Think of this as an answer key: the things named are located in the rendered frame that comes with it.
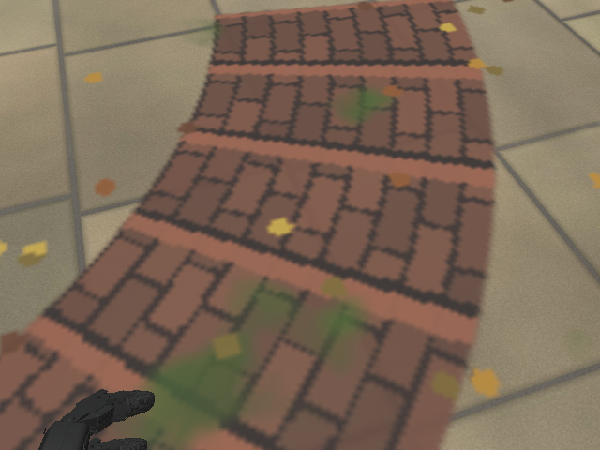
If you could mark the robot left hand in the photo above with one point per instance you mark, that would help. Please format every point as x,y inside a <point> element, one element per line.
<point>93,414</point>

